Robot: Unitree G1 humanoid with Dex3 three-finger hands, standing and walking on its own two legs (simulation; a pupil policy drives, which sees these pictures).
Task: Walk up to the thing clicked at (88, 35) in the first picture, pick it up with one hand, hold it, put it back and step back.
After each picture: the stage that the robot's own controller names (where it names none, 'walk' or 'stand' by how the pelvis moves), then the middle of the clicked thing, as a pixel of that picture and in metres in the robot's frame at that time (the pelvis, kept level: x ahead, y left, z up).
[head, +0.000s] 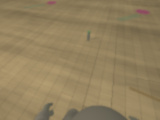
stand; (88, 35) +1.76 +0.06 -0.65
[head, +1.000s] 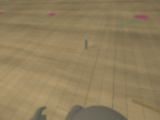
walk; (86, 44) +1.62 +0.22 -0.65
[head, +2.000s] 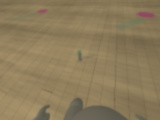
walk; (79, 55) +1.07 +0.28 -0.65
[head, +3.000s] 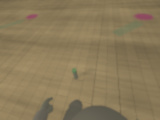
walk; (75, 73) +0.66 +0.27 -0.65
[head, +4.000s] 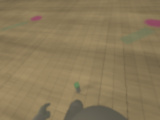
walk; (77, 88) +0.45 +0.21 -0.65
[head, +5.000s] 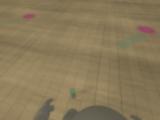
stand; (72, 93) +0.38 +0.19 -0.65
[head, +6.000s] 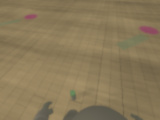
stand; (73, 95) +0.35 +0.19 -0.65
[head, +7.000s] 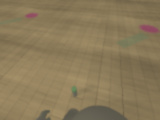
stand; (74, 91) +0.40 +0.18 -0.66
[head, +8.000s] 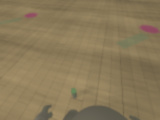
stand; (74, 93) +0.37 +0.18 -0.66
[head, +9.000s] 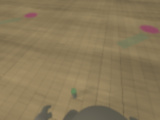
stand; (74, 93) +0.37 +0.18 -0.66
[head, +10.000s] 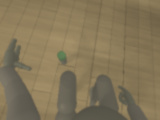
go down; (62, 58) +0.43 +0.23 -0.33
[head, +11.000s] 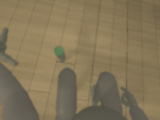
go down; (61, 55) +0.44 +0.25 -0.26
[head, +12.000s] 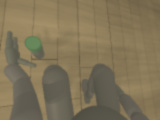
close in; (37, 50) +0.41 +0.29 -0.16
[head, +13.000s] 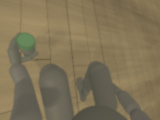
close; (28, 49) +0.42 +0.30 -0.15
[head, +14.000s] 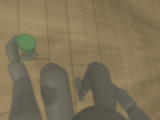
lift; (27, 49) +0.40 +0.30 -0.16
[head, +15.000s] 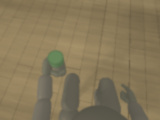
lift; (59, 66) +0.32 +0.22 -0.01
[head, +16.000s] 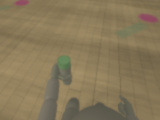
hold; (65, 72) +0.31 +0.17 +0.01
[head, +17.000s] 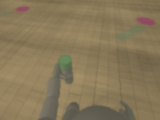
hold; (67, 71) +0.32 +0.16 +0.02
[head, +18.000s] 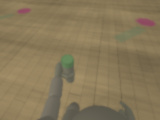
crouch; (69, 70) +0.33 +0.15 +0.03
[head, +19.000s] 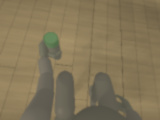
crouch; (54, 48) +0.45 +0.22 -0.06
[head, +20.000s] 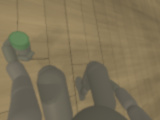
lower; (23, 49) +0.42 +0.30 -0.16
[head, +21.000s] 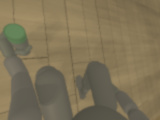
lower; (20, 43) +0.43 +0.31 -0.16
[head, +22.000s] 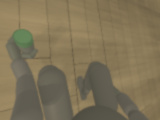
lower; (27, 47) +0.42 +0.30 -0.16
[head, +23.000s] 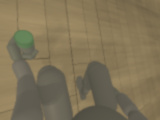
lower; (27, 48) +0.42 +0.29 -0.16
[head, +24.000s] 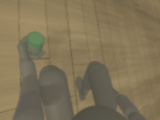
loosen; (35, 48) +0.42 +0.26 -0.16
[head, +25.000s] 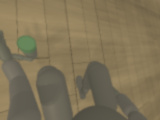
withdraw; (30, 50) +0.41 +0.28 -0.17
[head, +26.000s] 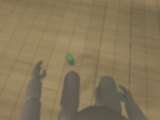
walk; (70, 60) +0.45 +0.20 -0.34
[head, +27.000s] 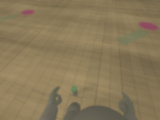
stand; (74, 91) +0.38 +0.16 -0.59
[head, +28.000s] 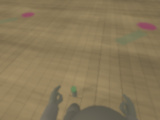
stand; (74, 92) +0.39 +0.17 -0.60
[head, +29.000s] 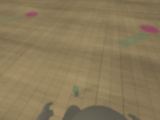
stand; (75, 91) +0.39 +0.16 -0.63
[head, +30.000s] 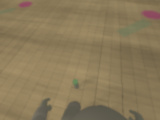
walk; (76, 84) +0.41 +0.17 -0.64
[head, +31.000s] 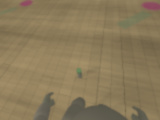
walk; (79, 73) +0.55 +0.18 -0.64
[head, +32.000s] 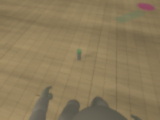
walk; (79, 55) +0.87 +0.16 -0.62
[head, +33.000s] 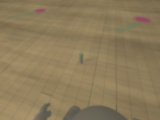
stand; (81, 58) +1.03 +0.18 -0.64
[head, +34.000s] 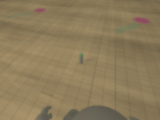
stand; (81, 58) +1.03 +0.16 -0.66
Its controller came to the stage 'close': yes
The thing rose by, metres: 0.67
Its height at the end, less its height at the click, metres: +0.00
